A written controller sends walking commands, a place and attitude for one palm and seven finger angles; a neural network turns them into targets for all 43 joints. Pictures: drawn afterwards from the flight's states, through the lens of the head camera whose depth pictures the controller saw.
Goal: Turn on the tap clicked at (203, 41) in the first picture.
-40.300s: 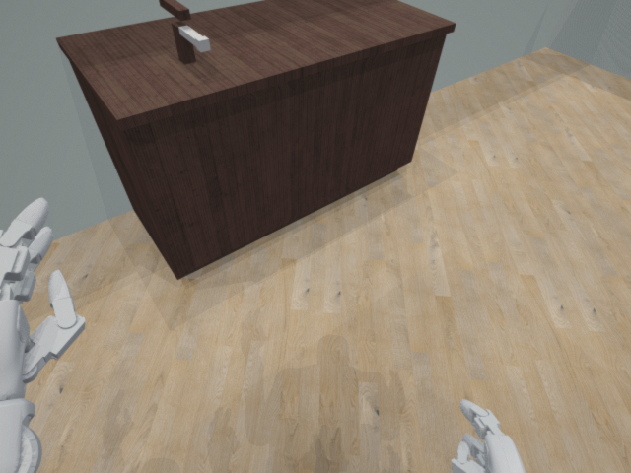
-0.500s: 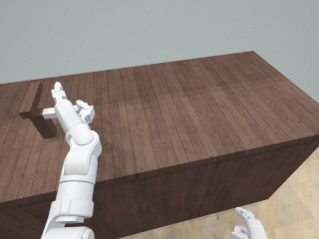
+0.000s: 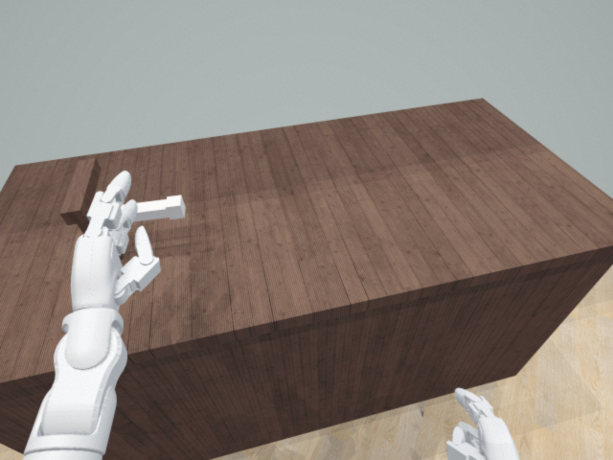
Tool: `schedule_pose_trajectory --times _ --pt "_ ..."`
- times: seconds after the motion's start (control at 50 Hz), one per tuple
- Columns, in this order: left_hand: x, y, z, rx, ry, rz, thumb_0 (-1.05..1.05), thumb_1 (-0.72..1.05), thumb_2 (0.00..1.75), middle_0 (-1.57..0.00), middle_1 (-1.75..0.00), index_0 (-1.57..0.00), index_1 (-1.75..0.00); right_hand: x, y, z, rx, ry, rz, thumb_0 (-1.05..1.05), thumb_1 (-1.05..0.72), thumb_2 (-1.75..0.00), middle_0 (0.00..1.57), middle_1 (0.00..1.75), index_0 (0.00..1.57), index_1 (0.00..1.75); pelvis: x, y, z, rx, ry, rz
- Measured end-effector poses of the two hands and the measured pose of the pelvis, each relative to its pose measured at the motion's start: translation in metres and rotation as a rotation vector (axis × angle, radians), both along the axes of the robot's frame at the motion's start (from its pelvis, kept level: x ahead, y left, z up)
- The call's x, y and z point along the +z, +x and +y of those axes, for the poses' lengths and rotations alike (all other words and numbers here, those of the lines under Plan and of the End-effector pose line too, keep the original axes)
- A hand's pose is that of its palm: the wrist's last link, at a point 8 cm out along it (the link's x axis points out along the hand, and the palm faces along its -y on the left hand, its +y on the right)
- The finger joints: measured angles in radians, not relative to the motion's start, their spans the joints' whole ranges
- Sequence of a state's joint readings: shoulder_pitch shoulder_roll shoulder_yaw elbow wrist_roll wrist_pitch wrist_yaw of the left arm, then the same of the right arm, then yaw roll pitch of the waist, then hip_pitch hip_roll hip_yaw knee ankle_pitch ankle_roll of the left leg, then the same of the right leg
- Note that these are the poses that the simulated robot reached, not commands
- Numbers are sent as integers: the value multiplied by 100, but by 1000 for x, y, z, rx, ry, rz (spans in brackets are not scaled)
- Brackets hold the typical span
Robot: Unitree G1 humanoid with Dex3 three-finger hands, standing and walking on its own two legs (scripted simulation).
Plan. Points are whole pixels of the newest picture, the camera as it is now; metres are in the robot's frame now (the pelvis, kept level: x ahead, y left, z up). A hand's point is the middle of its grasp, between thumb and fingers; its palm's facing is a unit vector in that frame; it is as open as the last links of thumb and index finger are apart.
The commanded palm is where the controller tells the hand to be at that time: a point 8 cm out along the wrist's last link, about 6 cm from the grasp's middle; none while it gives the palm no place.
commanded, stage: draw the hand back beside the body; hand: left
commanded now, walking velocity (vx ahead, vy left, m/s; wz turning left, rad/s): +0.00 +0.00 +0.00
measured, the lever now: (175, 207) +0.48 +0.28 +0.06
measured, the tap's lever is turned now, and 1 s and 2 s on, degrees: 86 86 86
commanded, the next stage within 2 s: step back with the hand held close in 0.88 s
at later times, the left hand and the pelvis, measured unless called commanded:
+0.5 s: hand (102, 304) +0.23 +0.24 +0.15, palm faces +0.37 -0.88 -0.29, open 7.5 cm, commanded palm +0.18 +0.29 +0.16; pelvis +0.01 +0.01 +0.00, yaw +0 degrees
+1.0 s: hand (91, 317) +0.21 +0.24 +0.16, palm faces +0.40 -0.86 -0.31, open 7.4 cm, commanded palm +0.17 +0.29 +0.17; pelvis +0.01 +0.01 +0.00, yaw +0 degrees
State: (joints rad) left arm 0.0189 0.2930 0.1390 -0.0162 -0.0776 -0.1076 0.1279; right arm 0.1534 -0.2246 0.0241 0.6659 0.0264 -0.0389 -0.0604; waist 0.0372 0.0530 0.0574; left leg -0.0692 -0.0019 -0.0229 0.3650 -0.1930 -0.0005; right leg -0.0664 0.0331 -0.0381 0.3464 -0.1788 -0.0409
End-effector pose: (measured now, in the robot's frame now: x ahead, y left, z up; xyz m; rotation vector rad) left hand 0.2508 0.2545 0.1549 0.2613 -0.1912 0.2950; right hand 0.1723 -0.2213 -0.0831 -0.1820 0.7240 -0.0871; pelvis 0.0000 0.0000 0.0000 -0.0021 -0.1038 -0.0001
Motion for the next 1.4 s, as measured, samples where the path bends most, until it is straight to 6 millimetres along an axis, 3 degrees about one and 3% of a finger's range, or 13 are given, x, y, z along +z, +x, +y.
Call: schedule_pose_trajectory --times 0.3,0.66,0.88,1.08,1.2,1.4 --pt "5 -43 21 29 48 -13 1 89 90 -20 -26 -19 -26 7 3 12 15 4 -29 1 -90 -90 20 30 20 30 1 2 9 -9 -6 -8" --pt "15 -84 32 86 115 -16 1 89 90 -21 -30 -20 -30 16 25 19 49 -5 -89 1 -90 -90 20 30 20 30 -1 10 11 -2 -10 -2" --pt "13 -85 32 112 100 -18 1 89 90 -21 -30 -21 -30 12 26 21 63 -3 -82 1 -90 -90 20 30 20 30 -1 9 9 8 -9 -4" --pt "19 -82 34 98 136 -32 1 89 90 -21 -31 -21 -30 11 19 13 45 -16 -62 1 -90 -90 20 30 20 30 -2 6 6 5 -17 20" --pt "16 -81 36 75 168 -7 1 89 90 -21 -30 -21 -30 9 4 6 0 -36 -26 1 -90 -90 20 30 20 30 -3 -4 11 -8 -13 69" --pt "8 -106 41 32 209 33 1 89 90 -22 -31 -21 -30 5 -33 4 -50 -68 21 1 -90 -90 20 30 20 30 -8 -30 20 -8 -11 99"
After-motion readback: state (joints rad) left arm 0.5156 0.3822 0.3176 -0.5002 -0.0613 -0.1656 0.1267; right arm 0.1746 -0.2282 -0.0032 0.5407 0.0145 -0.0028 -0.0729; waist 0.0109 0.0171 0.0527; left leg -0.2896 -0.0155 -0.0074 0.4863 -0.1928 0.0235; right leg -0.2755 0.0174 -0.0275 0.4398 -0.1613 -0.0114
